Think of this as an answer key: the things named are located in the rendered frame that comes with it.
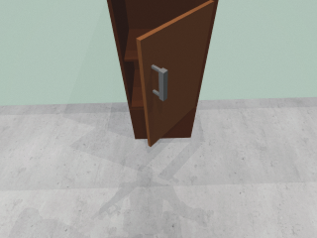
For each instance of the handle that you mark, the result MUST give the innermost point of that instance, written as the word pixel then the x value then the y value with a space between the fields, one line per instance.
pixel 162 82

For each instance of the cupboard door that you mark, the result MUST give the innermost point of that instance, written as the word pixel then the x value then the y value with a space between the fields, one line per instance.
pixel 178 46

